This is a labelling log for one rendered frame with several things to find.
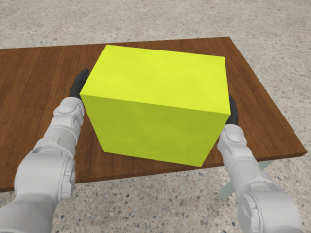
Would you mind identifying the left robot upper arm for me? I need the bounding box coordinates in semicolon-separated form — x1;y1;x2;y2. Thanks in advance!
0;153;76;233

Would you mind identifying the right robot upper arm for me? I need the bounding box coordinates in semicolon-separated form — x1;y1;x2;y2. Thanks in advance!
237;190;303;233

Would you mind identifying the carton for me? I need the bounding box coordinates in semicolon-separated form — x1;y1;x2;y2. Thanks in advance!
80;45;231;167

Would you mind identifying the table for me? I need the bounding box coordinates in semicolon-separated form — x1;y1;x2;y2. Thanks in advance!
0;36;308;200

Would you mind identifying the robot left hand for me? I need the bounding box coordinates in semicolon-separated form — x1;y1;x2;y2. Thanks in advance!
68;68;90;106

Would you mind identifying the robot right hand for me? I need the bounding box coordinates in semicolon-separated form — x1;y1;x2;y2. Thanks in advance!
225;95;239;126

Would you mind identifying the right robot forearm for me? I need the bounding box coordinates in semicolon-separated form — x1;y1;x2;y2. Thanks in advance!
217;124;302;229

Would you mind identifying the left robot forearm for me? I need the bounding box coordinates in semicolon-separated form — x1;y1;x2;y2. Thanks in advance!
14;97;85;196

